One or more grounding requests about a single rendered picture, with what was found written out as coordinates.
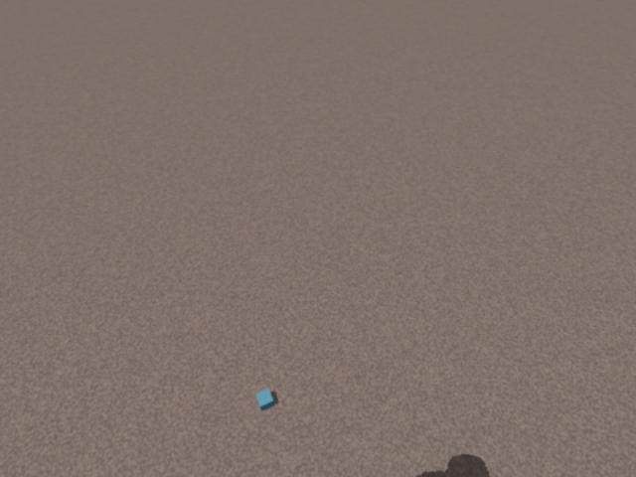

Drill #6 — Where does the cube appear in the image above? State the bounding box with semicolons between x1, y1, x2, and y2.
256;388;275;411

